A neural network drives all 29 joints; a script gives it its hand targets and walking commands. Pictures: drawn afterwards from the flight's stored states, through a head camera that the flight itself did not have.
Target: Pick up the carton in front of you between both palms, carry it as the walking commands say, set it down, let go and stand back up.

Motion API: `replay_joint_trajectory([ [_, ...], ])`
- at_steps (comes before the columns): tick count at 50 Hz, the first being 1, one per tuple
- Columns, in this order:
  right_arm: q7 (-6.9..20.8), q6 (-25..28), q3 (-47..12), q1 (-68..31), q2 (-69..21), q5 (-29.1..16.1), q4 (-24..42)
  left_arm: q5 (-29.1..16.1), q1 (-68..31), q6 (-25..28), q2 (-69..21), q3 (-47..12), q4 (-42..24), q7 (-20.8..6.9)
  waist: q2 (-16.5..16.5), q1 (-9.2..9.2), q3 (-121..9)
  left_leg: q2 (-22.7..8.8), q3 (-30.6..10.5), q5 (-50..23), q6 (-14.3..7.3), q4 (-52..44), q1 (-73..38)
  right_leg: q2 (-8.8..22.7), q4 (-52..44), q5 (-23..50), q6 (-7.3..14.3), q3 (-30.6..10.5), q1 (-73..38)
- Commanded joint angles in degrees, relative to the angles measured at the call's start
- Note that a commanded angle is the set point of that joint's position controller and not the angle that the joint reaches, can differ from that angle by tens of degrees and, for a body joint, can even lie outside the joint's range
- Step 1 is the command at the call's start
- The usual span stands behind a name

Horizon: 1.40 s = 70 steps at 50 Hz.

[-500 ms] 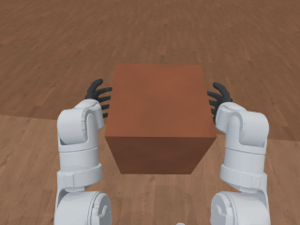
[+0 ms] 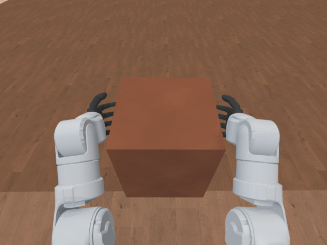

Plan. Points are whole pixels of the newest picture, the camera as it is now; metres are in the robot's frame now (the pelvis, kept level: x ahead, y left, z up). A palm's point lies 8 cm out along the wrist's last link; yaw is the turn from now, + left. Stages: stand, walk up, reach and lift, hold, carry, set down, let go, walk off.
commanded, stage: carry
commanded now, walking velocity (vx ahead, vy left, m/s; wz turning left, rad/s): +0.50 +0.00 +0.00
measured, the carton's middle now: (165, 141) +0.37 -0.03 +0.09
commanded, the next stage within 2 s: none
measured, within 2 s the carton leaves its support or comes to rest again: neither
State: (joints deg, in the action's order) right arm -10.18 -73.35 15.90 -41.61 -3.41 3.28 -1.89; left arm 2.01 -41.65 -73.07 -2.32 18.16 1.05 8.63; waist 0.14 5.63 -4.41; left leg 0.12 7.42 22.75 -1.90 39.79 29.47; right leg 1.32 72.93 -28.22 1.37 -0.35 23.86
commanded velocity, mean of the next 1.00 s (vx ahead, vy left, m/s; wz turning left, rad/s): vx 0.50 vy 0.00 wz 0.00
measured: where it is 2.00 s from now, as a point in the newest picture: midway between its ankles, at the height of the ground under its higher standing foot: (146, 116)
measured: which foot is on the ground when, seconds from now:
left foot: down 0.00-0.26, up 0.28-0.56, down 0.58-1.00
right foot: up 0.00-0.20, down 0.22-0.62, up 0.64-0.94, down 0.96-1.00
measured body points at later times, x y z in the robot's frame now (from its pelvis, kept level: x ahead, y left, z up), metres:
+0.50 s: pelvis +0.30 -0.02 +0.06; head +0.32 -0.02 +0.51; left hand +0.66 +0.17 +0.22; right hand +0.69 -0.14 +0.22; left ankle +0.37 +0.09 -0.61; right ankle +0.25 -0.11 -0.68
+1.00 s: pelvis +0.64 -0.01 +0.08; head +0.65 -0.01 +0.53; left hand +1.01 +0.13 +0.27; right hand +1.02 -0.17 +0.26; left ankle +0.50 +0.09 -0.61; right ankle +0.76 -0.08 -0.62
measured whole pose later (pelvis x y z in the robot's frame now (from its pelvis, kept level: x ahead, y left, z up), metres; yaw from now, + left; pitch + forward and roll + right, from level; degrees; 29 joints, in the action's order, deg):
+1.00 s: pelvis +0.64 -0.01 +0.08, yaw +0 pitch +3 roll -2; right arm -9.9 -73.4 17.3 -42.7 -0.5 0.3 2.4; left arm 5.6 -42.3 -72.1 -5.4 15.5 -3.8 8.9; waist -2.2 0.3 -3.3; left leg -2.8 3.8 30.8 -0.3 45.8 10.7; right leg -1.6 36.6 -6.5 5.4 9.0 31.8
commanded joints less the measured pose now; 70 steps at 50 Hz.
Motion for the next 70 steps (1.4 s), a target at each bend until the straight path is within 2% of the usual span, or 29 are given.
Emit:
replay_joint_trajectory([
  [1, 7.75, 1.78, -37.89, -48.55, -54.77, -25.77, 10.95, -11.79, -35.31, 0.61, -50.44, -30.72, -1.89, -3.59, -0.44, -1.58, -23.89, -15.22, -29.59, -14.09, -10.63, -14.91, -34.06, 1.19, 5.12, 2.35, 1.80, -1.44, 21.94],
  [9, 6.80, 0.85, -36.70, -43.15, -48.28, -22.86, 10.67, -10.45, -32.32, 0.31, -45.40, -33.03, -4.36, -3.42, -10.76, -4.51, -23.30, -14.17, -11.11, -6.85, -8.17, -19.48, -20.86, -1.26, -31.41, 6.48, 1.45, 8.06, 0.34],
  [11, 7.17, 0.28, -35.23, -37.82, -48.82, -21.05, 7.47, -12.28, -33.80, 0.11, -46.50, -33.24, -5.21, -4.15, -0.97, -9.18, -23.68, -11.25, -4.08, -9.34, -5.80, -9.70, -9.59, -4.41, -37.56, 6.78, 2.16, 14.71, -21.24],
  [12, 7.30, 0.12, -35.00, -38.07, -48.25, -20.56, 6.05, -12.47, -31.91, 0.27, -47.22, -33.75, -2.01, -4.19, 4.93, -11.64, -27.30, -6.64, 0.66, -16.01, -2.20, 5.21, -1.17, 0.31, -41.22, 2.30, 6.12, 2.22, -33.65],
  [13, 6.95, -0.88, -33.08, -39.56, -45.32, -17.54, 4.50, -10.18, -30.66, 0.48, -44.59, -32.56, 0.99, -4.04, 19.35, -12.29, -26.27, 1.34, 1.78, -3.87, 1.69, 22.94, 10.58, 14.17, -52.92, -1.87, 14.52, -30.22, -37.16],
  [15, 6.46, -0.69, -30.05, -34.39, -45.41, -13.91, 0.22, -15.89, -38.15, 0.62, -48.69, -37.36, -5.00, -5.00, 8.67, -12.36, -22.55, 1.10, -7.05, 11.00, 0.64, 39.15, 22.17, 18.05, -52.04, 15.55, 18.45, -37.10, -38.09],
  [17, 6.34, 0.65, -29.30, -35.35, -49.73, -12.28, 2.93, -22.71, -44.98, 2.00, -56.87, -41.60, -9.53, -6.34, -0.95, -12.04, -24.38, -2.34, -8.32, 8.79, -0.80, 41.28, 23.83, 17.22, -47.43, 22.56, 15.57, -27.55, -36.52],
  [19, 6.06, 1.17, -27.93, -36.49, -48.92, -10.41, 0.31, -24.44, -50.82, 2.43, -57.68, -42.81, -10.11, -7.01, -0.76, -10.14, -22.67, -3.77, -8.09, 5.36, -0.87, 37.15, 20.51, 14.38, -50.73, 14.10, 11.76, -20.09, -30.63],
  [20, 5.93, 1.79, -29.93, -38.49, -49.18, -11.89, 4.42, -26.22, -51.16, 2.99, -59.46, -43.53, -11.14, -7.19, 5.17, -10.08, -20.43, -4.24, -9.01, 4.87, -0.19, 33.07, 22.28, 14.11, -51.27, 15.68, 11.54, -16.94, -32.12],
  [23, 4.03, 1.45, -27.86, -38.31, -42.99, -10.22, 6.75, -27.55, -48.68, 2.31, -55.70, -41.99, -10.58, -6.77, 5.75, -10.95, -22.04, -3.96, -5.87, 4.62, 0.67, 20.80, 16.22, 14.23, -55.41, 11.56, 12.23, -14.07, -29.15],
  [26, 3.77, 0.37, -27.53, -33.64, -42.91, -8.45, 3.55, -25.22, -44.94, 1.85, -52.79, -39.94, -8.06, -6.70, 8.16, -11.07, -18.29, -0.36, 1.41, 3.21, 0.41, 6.91, 10.73, 11.77, -54.10, 22.53, 11.03, -5.40, -27.87],
  [29, 4.23, -0.05, -28.25, -33.19, -43.43, -8.60, 1.69, -22.79, -41.62, 1.04, -52.81, -37.87, -4.04, -6.82, 8.80, -2.16, -26.45, 7.03, 8.67, -3.65, -3.27, -4.23, -26.48, 9.29, -36.97, 43.41, 4.42, 6.37, -14.35],
  [30, 4.48, -0.33, -27.00, -30.64, -44.43, -10.06, -2.39, -21.58, -43.42, 0.34, -51.83, -36.73, -2.98, -6.34, -0.99, 1.06, -33.33, -3.87, -10.01, 7.35, -6.00, -9.44, -41.26, 6.79, -17.88, 31.83, 0.44, 7.56, -3.62],
  [31, 4.36, 0.55, -28.45, -31.53, -43.50, -9.27, 1.64, -20.72, -42.69, 0.08, -52.49, -36.27, -5.81, -6.60, -16.88, 1.45, -33.84, -16.09, -45.61, 16.03, -15.62, -19.23, -46.73, -2.43, -4.89, 10.65, -2.04, 4.80, 11.75],
  [32, 4.75, 0.48, -29.86, -37.47, -45.95, -12.85, 4.92, -20.41, -43.83, -0.05, -53.92, -35.73, -2.89, -6.00, -14.58, -0.01, -27.25, -20.04, -51.95, -1.94, -16.61, -21.51, -48.04, -3.69, 6.52, -3.12, -1.90, -0.39, 22.42],
  [34, 6.51, 0.63, -35.16, -39.46, -51.49, -17.24, 6.31, -15.46, -37.69, 0.69, -52.15, -32.78, -3.18, -5.05, -1.86, 0.25, -24.29, -16.35, -35.70, -29.82, -13.76, -10.61, -44.02, -0.46, 10.12, -0.17, 0.31, -1.10, 25.94],
  [36, 7.93, 1.51, -38.33, -46.50, -54.12, -23.25, 11.07, -12.96, -35.91, 1.23, -52.17, -32.77, -1.36, -4.06, -3.35, -1.20, -23.32, -13.86, -29.44, -28.55, -9.68, -11.84, -39.74, -0.09, 5.40, 2.38, 0.73, -0.24, 24.74],
  [39, 8.84, 2.54, -41.23, -50.07, -54.78, -28.64, 16.11, -9.66, -35.20, 2.41, -48.89, -31.70, -6.87, -3.02, -3.41, -1.36, -23.61, -14.75, -25.53, -21.93, -10.19, -16.40, -38.76, 0.20, -5.72, 0.78, 1.22, 1.21, 23.45],
  [44, 8.04, 1.55, -38.50, -40.30, -48.56, -24.15, 12.32, -9.75, -33.28, 1.36, -46.39, -34.64, -9.20, -2.53, -8.68, -1.50, -21.10, -11.38, -12.47, -23.35, -8.22, -19.28, -28.67, -2.29, -33.07, 10.85, 0.59, 8.00, 6.57],
  [48, 7.29, -0.33, -34.16, -37.08, -43.67, -20.56, 6.60, -11.02, -32.14, -0.17, -44.83, -33.87, -2.85, -3.51, -7.33, -9.18, -24.84, -8.36, -0.29, -44.93, -2.38, 2.82, -19.82, -7.54, -41.68, 15.97, 3.56, 15.46, -21.84],
  [49, 7.20, -0.70, -32.12, -35.31, -44.54, -18.26, 4.38, -12.25, -32.35, -0.11, -45.82, -34.94, -4.42, -3.72, -1.29, -12.69, -27.81, -4.11, 1.29, -33.82, 0.56, 18.29, -7.38, 2.02, -44.25, 2.27, 7.76, -3.85, -33.57],
  [50, 7.20, -0.81, -33.14, -36.88, -45.76, -19.11, 6.46, -13.63, -32.76, 0.00, -45.66, -35.25, -4.24, -3.83, 16.13, -11.95, -27.04, 4.73, -2.26, -2.73, 2.01, 34.87, 10.31, 17.21, -52.64, 12.47, 14.75, -35.61, -41.08],
  [52, 6.58, -0.72, -30.65, -37.40, -46.17, -15.39, 3.04, -17.35, -37.11, 0.25, -49.69, -36.60, -3.54, -4.57, 9.29, -11.31, -25.05, 1.97, -9.05, 5.58, -0.54, 43.85, 16.70, 15.93, -47.48, 33.43, 16.31, -28.16, -38.81],
  [54, 6.13, 0.30, -29.10, -36.98, -49.64, -12.69, 3.12, -22.38, -45.81, 1.46, -55.75, -39.92, -8.84, -6.26, 1.82, -10.48, -23.13, -1.54, -10.03, 3.57, -0.20, 37.30, 17.46, 14.77, -48.30, 30.95, 13.86, -23.92, -33.40],
  [58, 5.03, 2.67, -28.88, -39.28, -48.68, -10.85, 5.40, -27.15, -49.88, 3.19, -59.69, -42.45, -9.92, -8.15, 2.77, -8.66, -22.11, -2.94, -7.72, -1.79, 0.14, 23.81, 13.65, 14.90, -54.41, 21.75, 12.75, -18.09, -24.05],
  [65, 5.54, 2.34, -31.33, -30.12, -49.89, -10.14, 1.79, -22.67, -35.71, 3.78, -58.03, -38.90, -2.48, -8.19, 8.53, -10.73, -18.69, -0.40, -0.45, -19.65, 1.30, -7.89, 1.69, 9.66, -54.14, 37.19, 6.99, -1.94, -26.93],
  [66, 6.04, 2.52, -30.66, -29.44, -49.00, -9.76, 0.82, -21.32, -37.50, 3.72, -56.77, -39.33, -2.76, -8.16, 8.18, -7.14, -17.02, -1.63, -3.54, -24.17, 0.31, -10.45, -2.08, 11.39, -54.22, 38.43, 4.93, -2.09, -24.79],
  [69, 7.23, 3.10, -32.89, -26.85, -52.30, -12.12, -1.75, -18.06, -31.55, 4.53, -56.11, -38.10, -0.02, -7.78, 6.88, -5.77, -23.02, 2.04, 4.38, -25.69, -0.19, -18.42, -21.20, 6.52, -37.97, 49.22, 0.89, 6.59, -24.65],
  [70, 7.51, 3.64, -33.88, -28.69, -52.91, -13.34, -0.73, -16.19, -29.74, 4.59, -55.38, -36.12, 2.27, -7.71, 2.24, -4.32, -25.12, -3.85, -3.23, -20.67, -1.05, -16.81, -32.66, 5.95, -26.33, 40.90, -0.71, 6.25, -14.70],
])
